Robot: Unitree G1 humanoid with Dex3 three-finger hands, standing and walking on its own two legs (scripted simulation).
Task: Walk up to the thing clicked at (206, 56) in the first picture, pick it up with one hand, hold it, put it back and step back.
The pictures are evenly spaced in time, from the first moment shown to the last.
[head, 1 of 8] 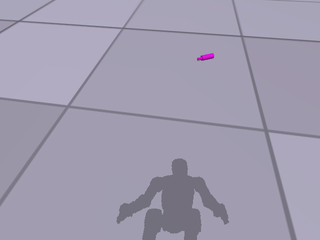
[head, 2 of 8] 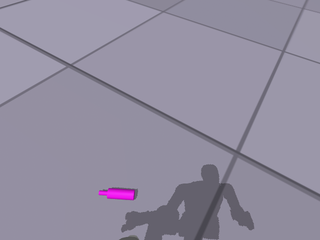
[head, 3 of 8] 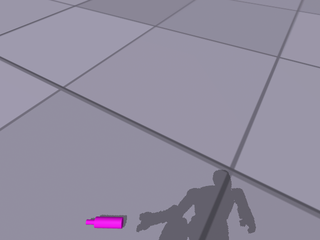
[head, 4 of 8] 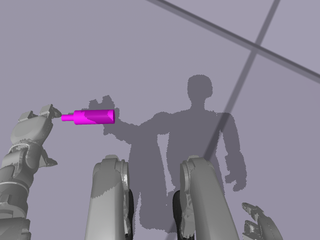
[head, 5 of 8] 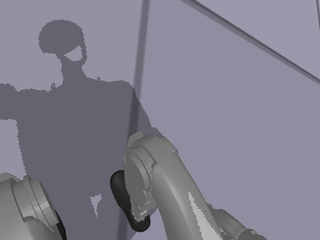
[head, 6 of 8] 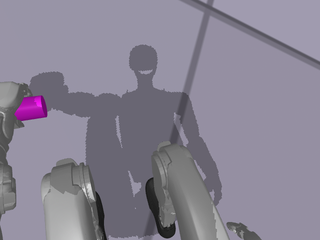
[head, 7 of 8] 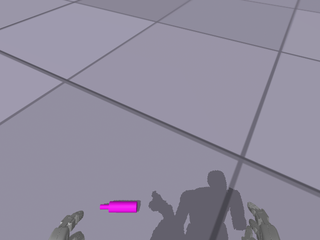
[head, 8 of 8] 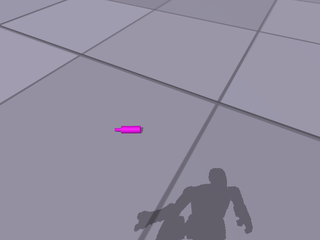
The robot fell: no
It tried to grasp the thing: yes
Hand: left
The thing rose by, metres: 0.67
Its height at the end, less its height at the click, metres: +0.00
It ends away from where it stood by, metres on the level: 0.02
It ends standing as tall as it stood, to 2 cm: yes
